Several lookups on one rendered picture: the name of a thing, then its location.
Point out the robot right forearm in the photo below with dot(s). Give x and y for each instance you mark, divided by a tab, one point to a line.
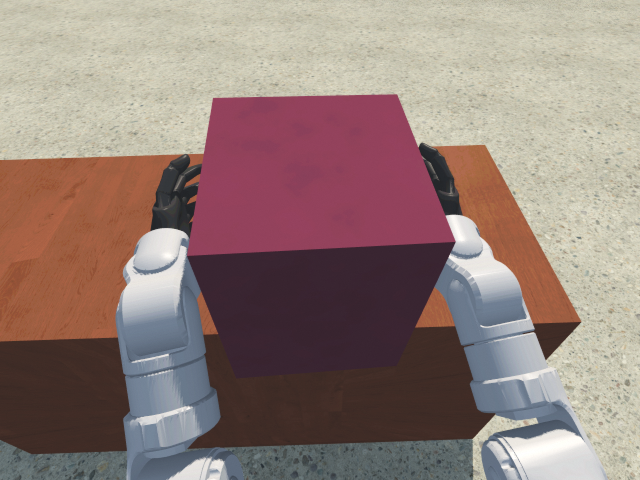
510	375

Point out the robot left upper arm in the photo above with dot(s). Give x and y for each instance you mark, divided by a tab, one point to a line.
206	464

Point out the robot right hand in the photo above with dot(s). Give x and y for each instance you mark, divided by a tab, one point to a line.
442	179

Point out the robot left forearm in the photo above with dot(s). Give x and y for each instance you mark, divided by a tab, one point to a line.
162	351

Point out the carton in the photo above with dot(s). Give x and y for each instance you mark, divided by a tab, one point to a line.
317	236

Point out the robot left hand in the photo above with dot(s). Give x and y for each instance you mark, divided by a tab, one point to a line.
171	209

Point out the pedestal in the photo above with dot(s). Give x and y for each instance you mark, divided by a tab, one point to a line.
68	227

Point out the robot right upper arm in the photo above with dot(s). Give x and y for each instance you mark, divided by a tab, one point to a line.
550	450

